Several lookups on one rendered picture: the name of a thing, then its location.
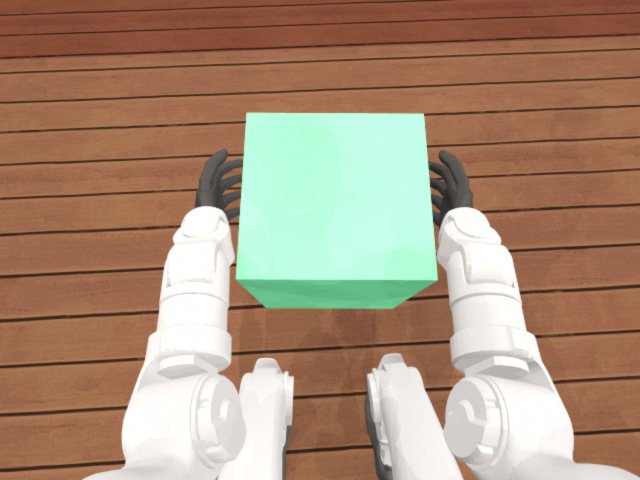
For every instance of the robot left hand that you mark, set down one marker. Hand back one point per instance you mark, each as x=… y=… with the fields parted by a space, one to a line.
x=211 y=187

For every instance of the right robot thigh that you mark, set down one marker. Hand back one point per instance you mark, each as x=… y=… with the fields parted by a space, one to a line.
x=417 y=447

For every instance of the right robot forearm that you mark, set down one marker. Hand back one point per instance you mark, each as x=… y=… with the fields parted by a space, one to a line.
x=490 y=335

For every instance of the right robot shin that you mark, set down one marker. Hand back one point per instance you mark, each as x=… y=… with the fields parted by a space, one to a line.
x=381 y=433

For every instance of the robot right hand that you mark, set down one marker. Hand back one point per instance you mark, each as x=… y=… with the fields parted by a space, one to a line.
x=455 y=190

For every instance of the left robot forearm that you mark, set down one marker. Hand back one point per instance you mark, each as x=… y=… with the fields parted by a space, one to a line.
x=191 y=336

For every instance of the right robot upper arm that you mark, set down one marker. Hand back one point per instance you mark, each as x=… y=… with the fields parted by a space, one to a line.
x=510 y=430

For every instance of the carton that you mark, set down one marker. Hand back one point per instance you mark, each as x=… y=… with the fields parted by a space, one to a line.
x=335 y=210

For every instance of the left robot upper arm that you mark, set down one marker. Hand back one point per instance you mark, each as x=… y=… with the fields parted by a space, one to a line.
x=182 y=429

